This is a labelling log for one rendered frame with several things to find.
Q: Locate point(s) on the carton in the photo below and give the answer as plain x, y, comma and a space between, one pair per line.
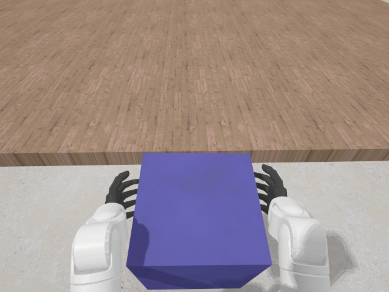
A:
197, 222

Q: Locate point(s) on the robot right forearm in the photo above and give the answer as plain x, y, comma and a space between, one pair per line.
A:
302, 247

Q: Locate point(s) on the left robot hand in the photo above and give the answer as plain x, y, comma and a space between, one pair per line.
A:
116, 194

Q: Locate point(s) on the right robot hand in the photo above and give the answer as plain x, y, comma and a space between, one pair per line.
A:
275, 188

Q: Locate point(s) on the robot left forearm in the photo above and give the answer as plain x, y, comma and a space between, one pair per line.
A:
96, 255

